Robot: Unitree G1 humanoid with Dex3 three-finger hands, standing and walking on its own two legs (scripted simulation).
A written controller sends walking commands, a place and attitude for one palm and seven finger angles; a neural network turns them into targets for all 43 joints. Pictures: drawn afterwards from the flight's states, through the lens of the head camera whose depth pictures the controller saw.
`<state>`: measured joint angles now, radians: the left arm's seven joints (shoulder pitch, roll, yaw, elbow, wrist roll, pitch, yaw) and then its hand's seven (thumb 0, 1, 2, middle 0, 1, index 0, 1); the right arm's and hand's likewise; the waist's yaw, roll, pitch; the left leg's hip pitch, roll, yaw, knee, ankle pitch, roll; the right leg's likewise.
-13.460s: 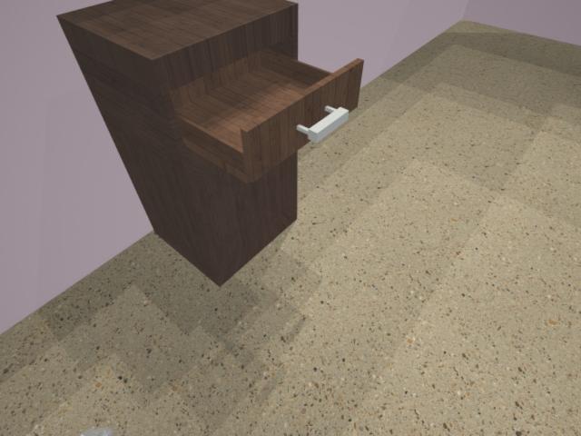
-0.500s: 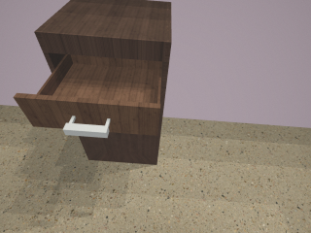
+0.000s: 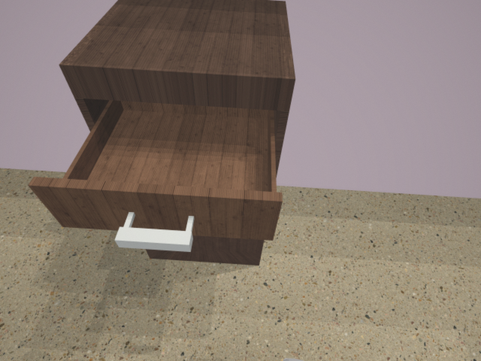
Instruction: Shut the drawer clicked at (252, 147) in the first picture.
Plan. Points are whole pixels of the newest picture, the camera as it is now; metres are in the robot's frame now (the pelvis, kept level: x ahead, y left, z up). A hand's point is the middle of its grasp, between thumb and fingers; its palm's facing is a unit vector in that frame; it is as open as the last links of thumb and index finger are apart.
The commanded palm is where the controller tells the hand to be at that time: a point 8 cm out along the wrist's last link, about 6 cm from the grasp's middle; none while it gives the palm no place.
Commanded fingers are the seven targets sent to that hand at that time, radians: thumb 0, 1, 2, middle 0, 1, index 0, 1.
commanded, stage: come to a stop and stand still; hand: left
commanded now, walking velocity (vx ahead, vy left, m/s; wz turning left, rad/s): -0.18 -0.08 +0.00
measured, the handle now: (158, 229) +0.34 +0.17 +0.00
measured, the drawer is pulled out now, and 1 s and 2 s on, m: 0.25 0.25 0.25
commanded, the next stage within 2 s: look again from close up in 1.64 s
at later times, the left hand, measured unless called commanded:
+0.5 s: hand out of the picture +0.07 +0.18 -0.17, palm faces +0.00 -0.97 -0.24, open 7.3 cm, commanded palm none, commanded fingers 0.00 0.90 0.90 -0.20 -0.30 -0.20 -0.30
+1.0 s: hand out of the picture +0.06 +0.17 -0.16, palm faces -0.01 -0.97 -0.24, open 7.4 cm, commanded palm none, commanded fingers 0.00 0.90 0.90 -0.20 -0.30 -0.20 -0.30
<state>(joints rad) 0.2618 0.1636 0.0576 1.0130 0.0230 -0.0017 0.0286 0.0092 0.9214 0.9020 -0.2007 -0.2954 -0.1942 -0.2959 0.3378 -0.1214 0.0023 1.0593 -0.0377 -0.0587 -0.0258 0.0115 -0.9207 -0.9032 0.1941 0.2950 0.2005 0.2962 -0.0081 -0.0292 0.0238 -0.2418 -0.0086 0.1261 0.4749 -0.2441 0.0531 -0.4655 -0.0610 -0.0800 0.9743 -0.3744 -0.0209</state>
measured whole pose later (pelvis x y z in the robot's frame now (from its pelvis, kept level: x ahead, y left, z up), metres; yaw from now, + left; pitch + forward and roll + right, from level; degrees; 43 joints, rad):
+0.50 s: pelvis +0.01 +0.00 -0.01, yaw +0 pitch +0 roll +1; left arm 0.23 0.16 0.01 0.97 0.02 0.02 0.04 0.00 0.91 0.90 -0.20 -0.30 -0.20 -0.30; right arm 0.28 -0.18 -0.03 0.96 -0.02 0.01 -0.02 0.01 -0.91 -0.90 0.19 0.30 0.20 0.30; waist -0.03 0.01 0.02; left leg -0.26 0.00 0.13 0.58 -0.33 0.04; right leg -0.35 -0.02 -0.05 0.60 -0.25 -0.03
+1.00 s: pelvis +0.04 -0.01 +0.00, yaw -1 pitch -1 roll +1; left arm 0.27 0.15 -0.02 1.06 0.01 0.00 0.04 0.01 0.92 0.90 -0.20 -0.30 -0.20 -0.30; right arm 0.31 -0.18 0.02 1.07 -0.02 -0.02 -0.02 0.01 -0.91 -0.90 0.19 0.30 0.20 0.30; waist -0.01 0.04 0.03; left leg -0.13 -0.01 0.13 0.42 -0.28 0.03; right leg -0.24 -0.02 -0.04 0.49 -0.24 -0.02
